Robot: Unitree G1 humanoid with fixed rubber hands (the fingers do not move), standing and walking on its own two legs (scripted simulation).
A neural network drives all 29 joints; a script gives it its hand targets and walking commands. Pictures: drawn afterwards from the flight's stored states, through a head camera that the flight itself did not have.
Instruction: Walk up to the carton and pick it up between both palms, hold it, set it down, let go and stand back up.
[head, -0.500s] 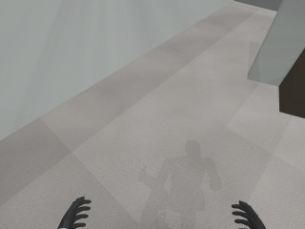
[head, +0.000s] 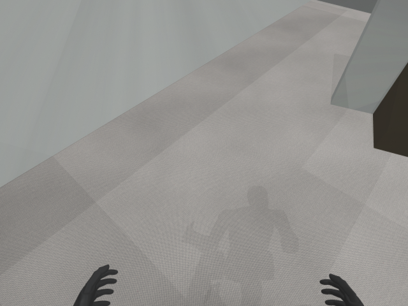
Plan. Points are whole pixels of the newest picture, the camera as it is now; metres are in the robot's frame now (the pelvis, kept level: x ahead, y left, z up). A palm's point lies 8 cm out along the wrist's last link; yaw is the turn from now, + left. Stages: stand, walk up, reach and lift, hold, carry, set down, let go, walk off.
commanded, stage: stand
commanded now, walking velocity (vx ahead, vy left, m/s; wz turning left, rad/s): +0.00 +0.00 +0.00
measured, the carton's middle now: out of the picture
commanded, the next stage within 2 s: walk up in 1.78 s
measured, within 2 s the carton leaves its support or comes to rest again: neither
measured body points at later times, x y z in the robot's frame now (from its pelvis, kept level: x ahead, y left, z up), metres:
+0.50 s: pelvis +0.00 +0.00 +0.00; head +0.01 +0.00 +0.45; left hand +0.14 +0.26 -0.10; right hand +0.12 -0.28 -0.11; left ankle +0.00 +0.12 -0.72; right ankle +0.00 -0.12 -0.72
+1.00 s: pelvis -0.01 +0.00 +0.00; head +0.00 +0.00 +0.45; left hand +0.12 +0.26 -0.11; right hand +0.10 -0.28 -0.11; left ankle +0.00 +0.12 -0.72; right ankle +0.00 -0.12 -0.72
